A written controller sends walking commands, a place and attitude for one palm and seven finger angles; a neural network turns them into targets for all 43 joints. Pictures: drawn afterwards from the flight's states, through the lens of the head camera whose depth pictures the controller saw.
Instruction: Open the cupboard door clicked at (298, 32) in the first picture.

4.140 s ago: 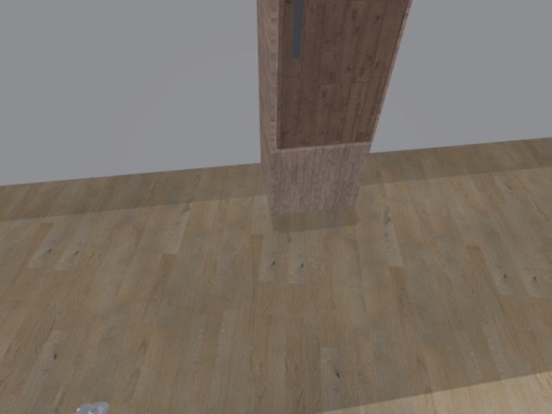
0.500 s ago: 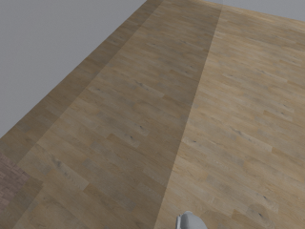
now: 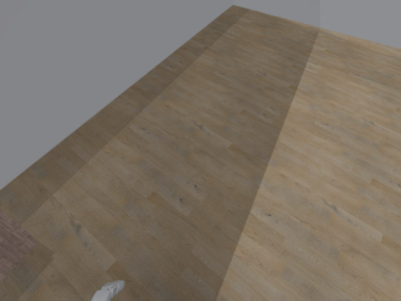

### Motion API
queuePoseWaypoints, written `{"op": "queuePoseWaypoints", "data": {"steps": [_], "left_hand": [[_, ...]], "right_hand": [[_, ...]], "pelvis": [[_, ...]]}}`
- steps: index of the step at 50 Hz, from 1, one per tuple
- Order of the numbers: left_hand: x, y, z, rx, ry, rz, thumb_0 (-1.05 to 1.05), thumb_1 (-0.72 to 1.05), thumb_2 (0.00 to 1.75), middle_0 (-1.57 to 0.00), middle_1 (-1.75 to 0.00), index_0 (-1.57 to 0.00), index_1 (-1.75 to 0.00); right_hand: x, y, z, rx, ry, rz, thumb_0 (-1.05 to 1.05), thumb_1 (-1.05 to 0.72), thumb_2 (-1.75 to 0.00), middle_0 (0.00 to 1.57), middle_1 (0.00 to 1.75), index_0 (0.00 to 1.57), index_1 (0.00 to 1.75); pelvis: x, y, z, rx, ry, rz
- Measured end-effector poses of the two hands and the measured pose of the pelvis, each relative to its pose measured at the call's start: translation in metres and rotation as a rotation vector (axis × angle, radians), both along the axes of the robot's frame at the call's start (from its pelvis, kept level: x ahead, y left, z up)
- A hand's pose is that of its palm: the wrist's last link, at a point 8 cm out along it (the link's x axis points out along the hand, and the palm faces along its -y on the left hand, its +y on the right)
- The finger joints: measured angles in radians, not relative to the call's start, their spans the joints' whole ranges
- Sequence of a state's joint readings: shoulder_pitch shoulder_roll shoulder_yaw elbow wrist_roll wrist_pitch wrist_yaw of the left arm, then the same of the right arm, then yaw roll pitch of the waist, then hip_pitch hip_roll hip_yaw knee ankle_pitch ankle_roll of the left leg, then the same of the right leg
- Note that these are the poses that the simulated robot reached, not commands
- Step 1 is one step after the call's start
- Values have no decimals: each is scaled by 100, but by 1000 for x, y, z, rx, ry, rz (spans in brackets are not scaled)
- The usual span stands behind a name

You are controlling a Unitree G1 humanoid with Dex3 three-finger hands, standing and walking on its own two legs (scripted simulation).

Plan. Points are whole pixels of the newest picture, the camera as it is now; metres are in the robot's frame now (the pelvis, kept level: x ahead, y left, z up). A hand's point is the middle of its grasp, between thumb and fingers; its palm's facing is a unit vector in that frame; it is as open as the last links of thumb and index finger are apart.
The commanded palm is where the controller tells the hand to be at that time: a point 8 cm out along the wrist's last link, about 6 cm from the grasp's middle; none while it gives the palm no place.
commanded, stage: turn to face it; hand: left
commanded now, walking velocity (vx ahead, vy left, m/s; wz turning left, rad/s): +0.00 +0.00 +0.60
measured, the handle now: out of the picture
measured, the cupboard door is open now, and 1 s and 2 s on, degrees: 0 0 0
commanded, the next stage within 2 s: take the last steps up to it in 1.68 s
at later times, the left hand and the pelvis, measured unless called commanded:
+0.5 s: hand out of the picture +0.05 +0.19 -0.13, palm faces +0.30 -0.91 -0.29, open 7.4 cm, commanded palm none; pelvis +0.00 -0.04 +0.01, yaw +16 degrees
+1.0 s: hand out of the picture -0.13 +0.18 -0.16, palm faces +0.61 -0.75 -0.25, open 7.4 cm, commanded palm none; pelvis -0.03 -0.02 +0.02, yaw +36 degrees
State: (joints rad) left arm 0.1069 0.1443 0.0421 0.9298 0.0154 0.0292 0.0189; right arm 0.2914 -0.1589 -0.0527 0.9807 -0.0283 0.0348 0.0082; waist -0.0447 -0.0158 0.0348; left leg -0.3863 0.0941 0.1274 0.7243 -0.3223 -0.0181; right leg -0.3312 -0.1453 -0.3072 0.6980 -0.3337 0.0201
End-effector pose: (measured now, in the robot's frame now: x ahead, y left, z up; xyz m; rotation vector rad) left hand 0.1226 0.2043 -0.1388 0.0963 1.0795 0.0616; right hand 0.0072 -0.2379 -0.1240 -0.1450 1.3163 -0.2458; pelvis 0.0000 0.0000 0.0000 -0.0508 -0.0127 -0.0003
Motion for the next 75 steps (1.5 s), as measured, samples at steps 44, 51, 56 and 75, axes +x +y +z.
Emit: {"op": "queuePoseWaypoints", "data": {"steps": [44, 51, 56, 75], "left_hand": [[-244, -15, 15, 54, 237, 629, 0, 90, 90, -20, -30, -21, -30], [-285, 11, 13, 53, 293, 730, 0, 91, 90, -20, -30, -20, -30], [-277, 26, 28, 86, 205, 769, 0, 91, 90, -20, -30, -20, -30], [-248, -31, 60, 172, 67, 913, 0, 90, 90, -20, -30, -21, -30]], "right_hand": [[206, 28, 22, -4, -122, 700, 1, -91, -90, 19, 30, 20, 30], [205, 72, 36, -7, -182, 788, 1, -91, -90, 20, 30, 20, 30], [195, 79, 38, 2, -143, 822, 1, -91, -90, 20, 30, 20, 30], [221, 44, 1, 42, 3, 936, 1, -91, -90, 20, 30, 20, 30]], "pelvis": [[-15, -38, 14, 51, 36, 564], [-26, -24, 18, 23, 26, 632], [-28, -22, 26, 17, 25, 688], [-2, -60, 24, 68, 31, 933]]}}
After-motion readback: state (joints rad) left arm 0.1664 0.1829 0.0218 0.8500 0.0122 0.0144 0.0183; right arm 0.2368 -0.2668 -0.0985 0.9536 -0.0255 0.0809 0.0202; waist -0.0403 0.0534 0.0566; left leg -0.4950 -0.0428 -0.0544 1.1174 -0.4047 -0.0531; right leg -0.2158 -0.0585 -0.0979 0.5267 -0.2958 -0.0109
